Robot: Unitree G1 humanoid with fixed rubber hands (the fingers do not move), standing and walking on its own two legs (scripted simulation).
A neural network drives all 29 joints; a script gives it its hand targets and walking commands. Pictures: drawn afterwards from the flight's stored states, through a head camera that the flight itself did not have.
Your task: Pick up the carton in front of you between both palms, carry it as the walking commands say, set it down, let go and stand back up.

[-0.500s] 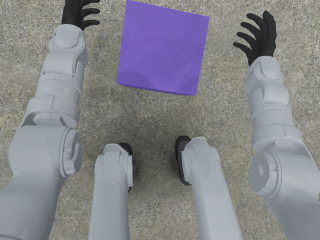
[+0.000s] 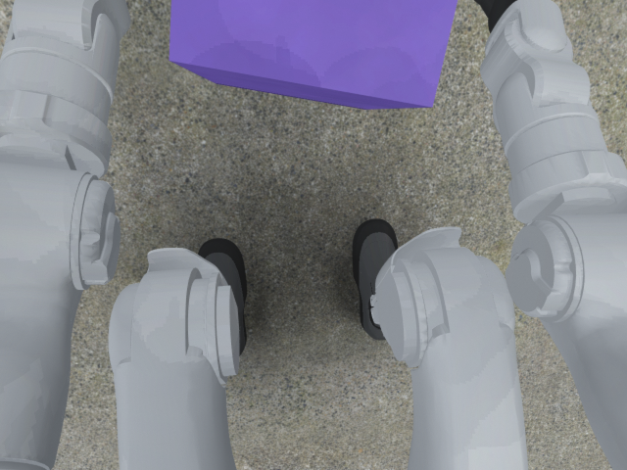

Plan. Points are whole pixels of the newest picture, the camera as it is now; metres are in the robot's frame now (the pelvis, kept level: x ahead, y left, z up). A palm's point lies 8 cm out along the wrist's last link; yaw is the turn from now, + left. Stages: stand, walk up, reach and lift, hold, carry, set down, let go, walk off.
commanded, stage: reach and lift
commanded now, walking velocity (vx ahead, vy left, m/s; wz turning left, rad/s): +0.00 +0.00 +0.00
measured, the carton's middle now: out of the picture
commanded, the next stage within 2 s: none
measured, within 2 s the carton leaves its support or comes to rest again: leaves its support in 0.74 s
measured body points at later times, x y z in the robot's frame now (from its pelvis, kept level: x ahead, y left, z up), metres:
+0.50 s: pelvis +0.00 +0.00 +0.00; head +0.38 +0.01 +0.23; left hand +0.59 +0.13 -0.19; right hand +0.54 -0.18 -0.19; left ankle +0.11 +0.13 -0.35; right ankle +0.12 -0.13 -0.35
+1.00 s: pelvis +0.01 +0.00 +0.01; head +0.33 +0.02 +0.32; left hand +0.56 +0.13 -0.11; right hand +0.53 -0.17 -0.10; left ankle +0.11 +0.13 -0.34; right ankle +0.12 -0.13 -0.34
